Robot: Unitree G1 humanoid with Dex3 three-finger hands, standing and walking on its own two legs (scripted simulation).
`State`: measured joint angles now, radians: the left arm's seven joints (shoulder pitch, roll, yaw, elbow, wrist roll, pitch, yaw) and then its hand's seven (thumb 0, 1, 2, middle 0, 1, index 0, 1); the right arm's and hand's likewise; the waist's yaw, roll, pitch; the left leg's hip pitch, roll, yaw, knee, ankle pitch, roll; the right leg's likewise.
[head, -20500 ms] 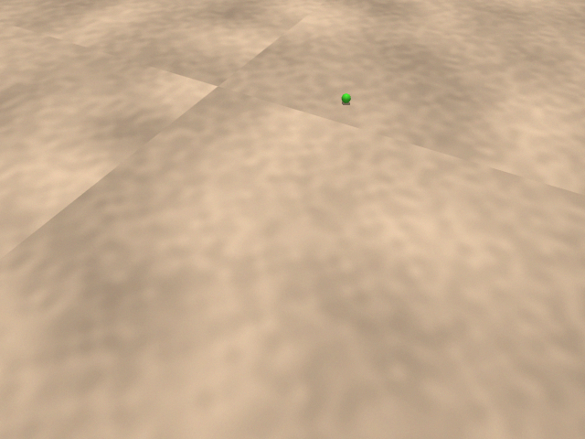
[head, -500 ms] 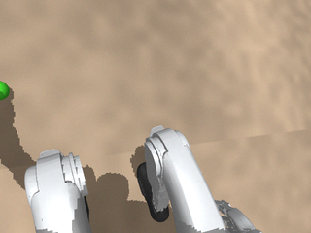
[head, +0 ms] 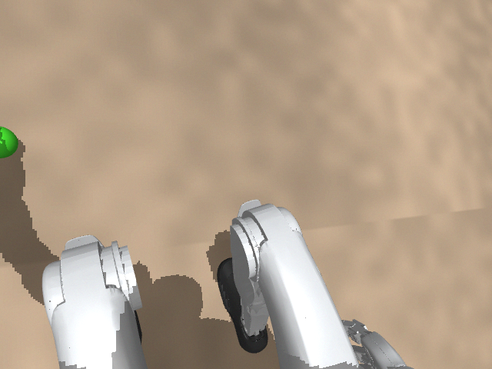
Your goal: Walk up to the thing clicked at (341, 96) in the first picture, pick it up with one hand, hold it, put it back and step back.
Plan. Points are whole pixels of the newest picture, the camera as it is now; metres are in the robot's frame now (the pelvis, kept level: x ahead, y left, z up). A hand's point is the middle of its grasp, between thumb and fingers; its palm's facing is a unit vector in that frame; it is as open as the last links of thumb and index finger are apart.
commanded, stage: rise first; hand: left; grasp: from above
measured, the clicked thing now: out of the picture +0.50 +0.32 -0.29
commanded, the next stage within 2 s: approach in 0.22 s
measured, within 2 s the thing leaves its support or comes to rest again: neither
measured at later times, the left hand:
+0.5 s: hand out of the picture +0.47 +0.34 -0.18, palm faces -0.44 -0.08 -0.89, open 13.1 cm
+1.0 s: hand out of the picture +0.48 +0.32 -0.18, palm faces -0.46 -0.09 -0.88, open 12.9 cm
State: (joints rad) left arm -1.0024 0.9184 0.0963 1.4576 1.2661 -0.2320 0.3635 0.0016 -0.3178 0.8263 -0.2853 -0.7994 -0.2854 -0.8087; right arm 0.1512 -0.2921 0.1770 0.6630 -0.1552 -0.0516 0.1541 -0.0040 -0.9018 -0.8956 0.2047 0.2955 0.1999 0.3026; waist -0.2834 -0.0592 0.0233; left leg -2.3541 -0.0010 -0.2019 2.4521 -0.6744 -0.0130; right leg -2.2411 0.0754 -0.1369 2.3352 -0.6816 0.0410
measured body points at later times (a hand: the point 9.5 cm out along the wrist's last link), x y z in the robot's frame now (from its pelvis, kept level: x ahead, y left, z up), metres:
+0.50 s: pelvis +0.00 +0.00 +0.00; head +0.25 +0.11 +0.36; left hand +0.49 +0.34 -0.13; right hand +0.06 -0.26 -0.08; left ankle +0.07 +0.13 -0.29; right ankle +0.10 -0.12 -0.29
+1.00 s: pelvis +0.00 +0.00 +0.00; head +0.26 +0.09 +0.36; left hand +0.50 +0.33 -0.13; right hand +0.04 -0.26 -0.08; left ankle +0.07 +0.13 -0.29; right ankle +0.10 -0.12 -0.29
